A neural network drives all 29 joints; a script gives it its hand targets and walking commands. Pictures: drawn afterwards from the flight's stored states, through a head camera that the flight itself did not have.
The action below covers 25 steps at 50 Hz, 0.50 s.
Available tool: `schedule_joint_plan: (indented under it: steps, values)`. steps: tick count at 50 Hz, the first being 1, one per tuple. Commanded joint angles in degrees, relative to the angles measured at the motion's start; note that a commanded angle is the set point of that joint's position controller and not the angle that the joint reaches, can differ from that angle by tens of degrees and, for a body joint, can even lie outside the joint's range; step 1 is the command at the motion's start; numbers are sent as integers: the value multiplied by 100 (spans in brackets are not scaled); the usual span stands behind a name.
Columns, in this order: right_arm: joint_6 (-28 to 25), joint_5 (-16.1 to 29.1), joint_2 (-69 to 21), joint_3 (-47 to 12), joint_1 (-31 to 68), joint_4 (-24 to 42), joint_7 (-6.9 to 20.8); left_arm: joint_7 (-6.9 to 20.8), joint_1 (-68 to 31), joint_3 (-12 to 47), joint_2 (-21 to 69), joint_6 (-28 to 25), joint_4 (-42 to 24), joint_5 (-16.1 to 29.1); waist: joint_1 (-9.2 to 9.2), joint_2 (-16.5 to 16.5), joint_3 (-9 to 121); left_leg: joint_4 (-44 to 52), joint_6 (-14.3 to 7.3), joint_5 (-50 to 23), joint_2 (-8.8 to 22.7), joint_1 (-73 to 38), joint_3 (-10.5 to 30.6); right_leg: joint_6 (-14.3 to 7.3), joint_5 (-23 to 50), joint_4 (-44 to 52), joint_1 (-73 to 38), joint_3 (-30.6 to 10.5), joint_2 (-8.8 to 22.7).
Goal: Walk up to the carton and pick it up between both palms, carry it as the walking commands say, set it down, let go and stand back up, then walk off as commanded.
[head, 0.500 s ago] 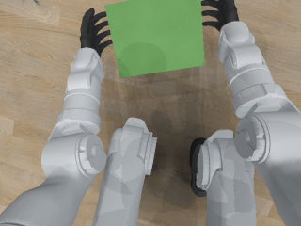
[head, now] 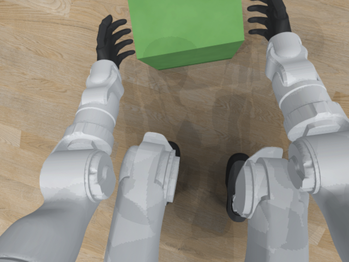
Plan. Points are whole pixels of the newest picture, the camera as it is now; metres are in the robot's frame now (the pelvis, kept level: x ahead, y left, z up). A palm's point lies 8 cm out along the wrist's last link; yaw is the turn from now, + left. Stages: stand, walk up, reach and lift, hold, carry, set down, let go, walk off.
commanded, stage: set down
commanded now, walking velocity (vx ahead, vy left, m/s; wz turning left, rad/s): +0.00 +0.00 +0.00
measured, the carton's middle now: (187, 22) +0.55 +0.07 -0.27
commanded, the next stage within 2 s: let go in 1.72 s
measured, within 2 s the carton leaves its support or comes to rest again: neither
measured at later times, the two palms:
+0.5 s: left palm (87, 53) +0.46 +0.25 -0.16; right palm (294, 19) +0.53 -0.12 -0.16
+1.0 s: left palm (9, 32) +0.46 +0.25 +0.00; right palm out of the picture +0.54 -0.13 +0.00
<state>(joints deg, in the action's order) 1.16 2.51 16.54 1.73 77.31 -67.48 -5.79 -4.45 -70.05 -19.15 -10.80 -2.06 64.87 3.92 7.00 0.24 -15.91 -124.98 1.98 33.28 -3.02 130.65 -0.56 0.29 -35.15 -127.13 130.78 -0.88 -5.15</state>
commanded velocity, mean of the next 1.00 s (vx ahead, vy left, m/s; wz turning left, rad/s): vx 0.00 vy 0.00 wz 0.00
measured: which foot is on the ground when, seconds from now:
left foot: down 0.00-1.00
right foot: down 0.00-1.00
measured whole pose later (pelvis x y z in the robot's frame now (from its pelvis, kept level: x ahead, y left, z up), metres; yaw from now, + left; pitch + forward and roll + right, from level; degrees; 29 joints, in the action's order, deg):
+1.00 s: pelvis +0.00 +0.00 +0.11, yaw +1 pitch +46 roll +1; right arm 8.4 2.8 17.4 6.8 66.2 -52.9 -4.3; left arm -4.3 -56.0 -17.5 -11.8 5.8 45.1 7.3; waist 6.6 -1.4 3.0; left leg -102.1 0.4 28.2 -2.2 120.1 -0.4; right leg 0.0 -31.1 -104.3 119.2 -1.1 -3.3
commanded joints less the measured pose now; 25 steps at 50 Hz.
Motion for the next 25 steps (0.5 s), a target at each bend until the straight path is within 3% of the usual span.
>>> schedule_joint_plan:
  steps: [1, 5, 13, 21, 25]
  values:
    - [-172, 447, 260, -327, 1571, 859, -68, -123, -1238, 282, -1084, -258, -592, 420, 412, -733, 5977, 793, 87, -2507, 100, -2576, -84, 111, 2038, 884, -3018, -187, 178]
    - [-121, 674, 501, -428, 1485, 577, 0, -118, -1134, 471, -1179, -220, -438, 615, 418, -653, 5862, 874, 67, -2287, 182, -2577, -65, 87, 1719, 894, -2897, -194, 230]
    - [-120, 718, 844, -342, 1559, 476, 54, -59, -1139, 621, -1197, -157, -224, 876, 266, -711, 5635, 951, 8, -1922, 235, -2610, -7, 66, 1249, 881, -2736, -104, 330]
    - [32, 728, 995, -172, 1591, 1342, -61, -239, -1064, 605, -1379, 4, -1148, 952, 295, -784, 7350, 1093, -4, -2277, 142, -3675, -146, 28, 1388, 973, -3497, 104, 262]
    - [198, 705, 958, -71, 1385, 1629, -81, -308, -791, 577, -1311, 189, -1558, 883, 284, -656, 7741, 1314, 18, -2204, 91, -4000, -224, -3, 1281, 1189, -3580, 193, 209]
